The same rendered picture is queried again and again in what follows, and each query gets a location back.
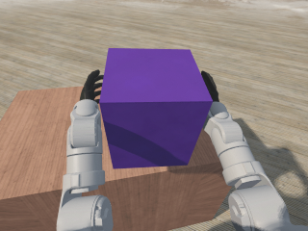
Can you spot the robot right forearm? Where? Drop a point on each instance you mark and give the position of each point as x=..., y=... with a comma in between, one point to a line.
x=240, y=169

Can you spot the pedestal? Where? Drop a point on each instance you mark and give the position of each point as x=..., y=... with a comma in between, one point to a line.
x=33, y=162

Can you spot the robot right upper arm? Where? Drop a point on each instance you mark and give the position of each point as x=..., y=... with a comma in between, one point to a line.
x=260, y=208

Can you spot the robot left forearm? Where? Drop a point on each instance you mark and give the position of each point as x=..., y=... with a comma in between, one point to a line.
x=84, y=148

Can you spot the robot right hand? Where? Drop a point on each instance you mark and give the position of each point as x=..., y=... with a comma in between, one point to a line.
x=211, y=86

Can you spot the robot left hand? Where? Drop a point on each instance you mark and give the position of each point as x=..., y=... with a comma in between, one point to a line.
x=88, y=91

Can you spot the robot left upper arm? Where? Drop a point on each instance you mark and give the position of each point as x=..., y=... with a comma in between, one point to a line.
x=86, y=213

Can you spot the carton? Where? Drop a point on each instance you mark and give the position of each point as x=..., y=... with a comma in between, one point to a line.
x=154, y=103

